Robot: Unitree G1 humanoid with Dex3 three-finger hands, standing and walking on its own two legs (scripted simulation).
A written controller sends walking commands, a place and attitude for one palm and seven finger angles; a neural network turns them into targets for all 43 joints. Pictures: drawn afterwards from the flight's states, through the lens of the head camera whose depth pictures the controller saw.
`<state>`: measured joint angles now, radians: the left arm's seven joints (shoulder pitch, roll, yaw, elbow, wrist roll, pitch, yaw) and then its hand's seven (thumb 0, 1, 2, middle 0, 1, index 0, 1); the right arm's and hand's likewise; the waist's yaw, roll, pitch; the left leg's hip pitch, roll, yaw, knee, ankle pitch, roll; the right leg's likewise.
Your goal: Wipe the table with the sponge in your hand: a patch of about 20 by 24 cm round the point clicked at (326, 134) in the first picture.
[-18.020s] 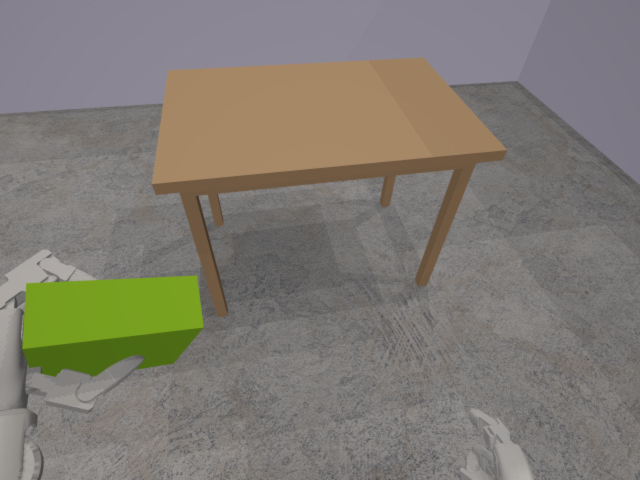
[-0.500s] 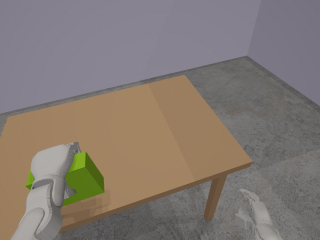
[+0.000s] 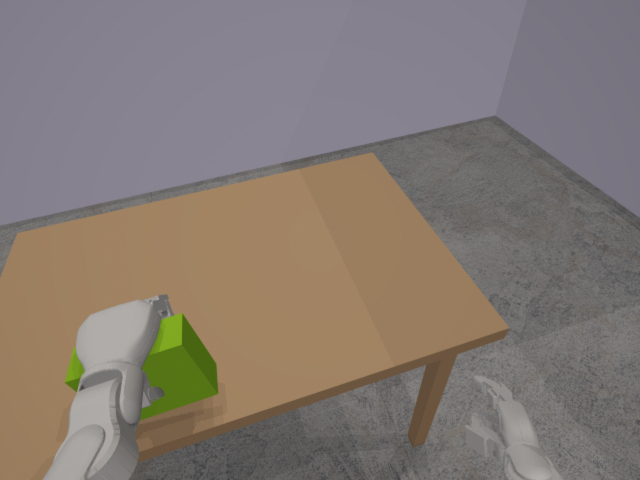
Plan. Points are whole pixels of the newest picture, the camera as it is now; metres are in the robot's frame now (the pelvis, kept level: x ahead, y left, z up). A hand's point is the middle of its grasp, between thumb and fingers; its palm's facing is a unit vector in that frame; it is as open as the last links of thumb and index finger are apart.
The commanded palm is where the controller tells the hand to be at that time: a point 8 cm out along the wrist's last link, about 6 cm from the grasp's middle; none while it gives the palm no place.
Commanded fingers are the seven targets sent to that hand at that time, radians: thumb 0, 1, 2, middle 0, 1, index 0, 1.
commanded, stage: move the sponge above the wiping area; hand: left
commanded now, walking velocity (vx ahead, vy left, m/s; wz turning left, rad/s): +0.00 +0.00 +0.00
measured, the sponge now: (157, 379) +0.22 +0.28 -0.01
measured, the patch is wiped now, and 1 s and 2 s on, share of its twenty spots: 0.00 0.00 0.00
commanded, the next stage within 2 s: lower the sponge onto the table in 1.18 s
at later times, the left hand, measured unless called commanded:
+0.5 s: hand (151, 361) +0.23 +0.28 +0.02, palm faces -0.06 -0.12 -0.99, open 9.6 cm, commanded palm +0.21 +0.27 +0.09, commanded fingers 0.00 0.10 1.30 -1.20 -1.60 -1.20 -1.60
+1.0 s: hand (154, 362) +0.23 +0.28 +0.02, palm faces -0.05 -0.11 -0.99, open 9.6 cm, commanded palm +0.20 +0.27 +0.08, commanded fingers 0.00 0.10 1.30 -1.20 -1.60 -1.20 -1.60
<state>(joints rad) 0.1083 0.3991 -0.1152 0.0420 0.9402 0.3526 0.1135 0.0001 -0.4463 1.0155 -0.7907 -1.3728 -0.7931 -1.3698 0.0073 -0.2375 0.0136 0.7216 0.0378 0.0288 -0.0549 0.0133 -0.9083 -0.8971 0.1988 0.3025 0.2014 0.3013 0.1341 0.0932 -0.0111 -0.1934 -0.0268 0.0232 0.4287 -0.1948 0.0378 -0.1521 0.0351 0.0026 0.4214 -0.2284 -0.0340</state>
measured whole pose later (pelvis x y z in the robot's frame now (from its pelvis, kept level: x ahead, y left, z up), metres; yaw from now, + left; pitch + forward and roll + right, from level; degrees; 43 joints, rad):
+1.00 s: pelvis +0.00 -0.01 +0.00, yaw +0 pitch -2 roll +0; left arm 0.09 0.37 -0.12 0.16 0.95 0.35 0.17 0.00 -0.45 1.02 -0.79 -1.37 -0.79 -1.37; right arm 0.02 -0.24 0.00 0.73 0.05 0.03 -0.05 0.01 -0.91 -0.90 0.20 0.30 0.20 0.30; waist 0.12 0.08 -0.03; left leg -0.22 -0.02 0.01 0.46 -0.21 0.03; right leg -0.18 0.05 0.00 0.45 -0.25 -0.05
